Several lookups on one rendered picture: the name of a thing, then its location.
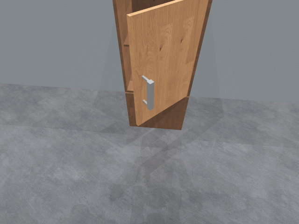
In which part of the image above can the cupboard door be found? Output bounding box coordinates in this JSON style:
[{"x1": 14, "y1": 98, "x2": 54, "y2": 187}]
[{"x1": 127, "y1": 0, "x2": 208, "y2": 126}]

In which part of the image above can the handle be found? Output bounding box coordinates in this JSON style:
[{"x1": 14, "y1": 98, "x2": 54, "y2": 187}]
[{"x1": 142, "y1": 75, "x2": 154, "y2": 110}]

